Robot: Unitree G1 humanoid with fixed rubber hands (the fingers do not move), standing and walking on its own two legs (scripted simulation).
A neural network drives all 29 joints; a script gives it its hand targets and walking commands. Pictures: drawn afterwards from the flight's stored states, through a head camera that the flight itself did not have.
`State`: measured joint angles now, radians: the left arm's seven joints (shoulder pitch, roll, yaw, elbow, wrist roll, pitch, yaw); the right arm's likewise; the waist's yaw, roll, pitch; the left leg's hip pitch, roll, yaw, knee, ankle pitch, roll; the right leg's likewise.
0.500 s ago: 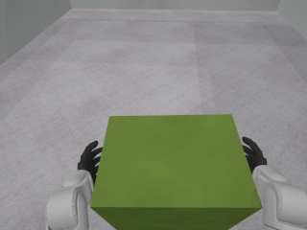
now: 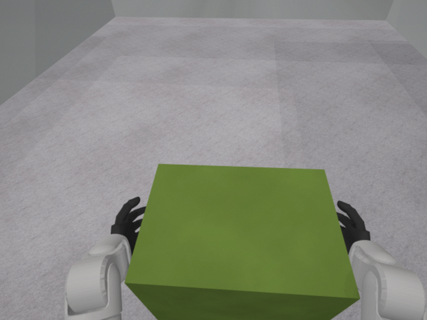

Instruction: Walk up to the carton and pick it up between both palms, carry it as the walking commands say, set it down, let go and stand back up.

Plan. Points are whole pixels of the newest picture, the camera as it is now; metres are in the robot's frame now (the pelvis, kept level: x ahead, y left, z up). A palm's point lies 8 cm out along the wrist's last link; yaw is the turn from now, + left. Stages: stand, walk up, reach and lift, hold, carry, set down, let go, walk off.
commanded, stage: carry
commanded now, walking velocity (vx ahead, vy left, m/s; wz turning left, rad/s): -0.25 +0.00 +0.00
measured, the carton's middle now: (236, 254) +0.26 -0.01 +0.01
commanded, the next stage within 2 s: none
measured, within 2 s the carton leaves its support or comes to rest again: neither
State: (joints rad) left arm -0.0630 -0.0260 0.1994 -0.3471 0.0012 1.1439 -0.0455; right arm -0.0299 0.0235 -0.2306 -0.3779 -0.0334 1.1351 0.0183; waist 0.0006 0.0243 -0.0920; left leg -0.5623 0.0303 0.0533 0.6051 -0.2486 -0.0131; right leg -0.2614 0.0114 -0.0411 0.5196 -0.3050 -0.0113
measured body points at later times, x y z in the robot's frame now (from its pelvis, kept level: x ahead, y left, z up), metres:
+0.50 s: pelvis -0.19 +0.03 +0.01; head -0.19 +0.06 +0.45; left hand +0.05 +0.25 +0.06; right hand +0.08 -0.14 +0.08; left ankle -0.12 +0.13 -0.73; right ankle -0.23 -0.10 -0.66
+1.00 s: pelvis -0.39 +0.04 +0.00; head -0.39 +0.07 +0.45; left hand -0.14 +0.24 +0.05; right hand -0.12 -0.14 +0.07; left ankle -0.38 +0.14 -0.73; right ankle -0.32 -0.09 -0.71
